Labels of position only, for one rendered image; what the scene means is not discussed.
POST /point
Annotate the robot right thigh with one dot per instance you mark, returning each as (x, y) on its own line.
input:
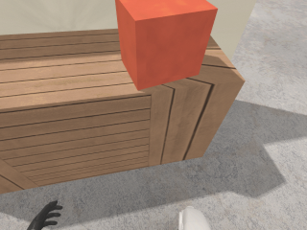
(192, 219)

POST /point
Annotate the carton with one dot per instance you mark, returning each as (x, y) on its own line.
(163, 40)

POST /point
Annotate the pedestal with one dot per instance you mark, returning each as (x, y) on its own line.
(69, 109)

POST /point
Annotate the robot left hand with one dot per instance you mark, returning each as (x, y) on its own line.
(39, 221)

